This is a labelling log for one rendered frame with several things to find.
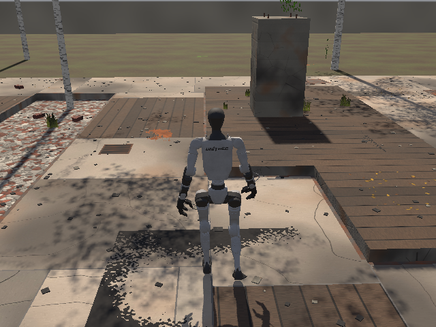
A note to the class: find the left robot foot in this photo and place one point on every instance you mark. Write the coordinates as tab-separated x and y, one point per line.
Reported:
207	267

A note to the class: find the robot foot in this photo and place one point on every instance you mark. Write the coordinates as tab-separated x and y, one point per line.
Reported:
207	267
237	275

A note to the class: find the right robot forearm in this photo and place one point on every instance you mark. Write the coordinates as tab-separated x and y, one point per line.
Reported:
249	178

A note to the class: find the robot left hand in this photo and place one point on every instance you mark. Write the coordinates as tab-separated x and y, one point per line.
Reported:
180	206

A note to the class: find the robot right hand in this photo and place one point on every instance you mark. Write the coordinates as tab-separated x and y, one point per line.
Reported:
253	192

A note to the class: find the right robot foot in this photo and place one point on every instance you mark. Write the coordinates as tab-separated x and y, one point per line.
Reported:
237	275

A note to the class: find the left robot forearm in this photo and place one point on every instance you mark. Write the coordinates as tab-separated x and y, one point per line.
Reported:
186	180

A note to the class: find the robot left upper arm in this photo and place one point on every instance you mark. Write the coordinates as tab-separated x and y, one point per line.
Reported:
192	156

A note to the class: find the robot right upper arm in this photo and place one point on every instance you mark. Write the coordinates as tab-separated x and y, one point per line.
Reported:
238	143

